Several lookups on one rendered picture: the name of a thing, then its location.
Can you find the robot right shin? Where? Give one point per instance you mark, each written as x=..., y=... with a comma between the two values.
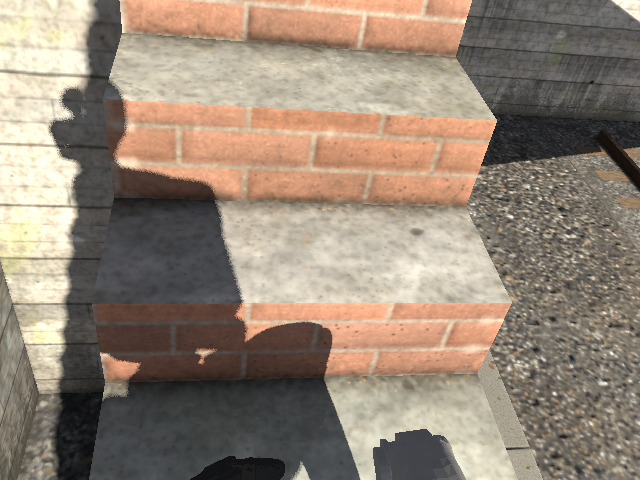
x=443, y=438

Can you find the robot left hand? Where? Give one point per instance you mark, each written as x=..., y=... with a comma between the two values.
x=250, y=468

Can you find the robot right thigh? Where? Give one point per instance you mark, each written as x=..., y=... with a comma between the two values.
x=415, y=455

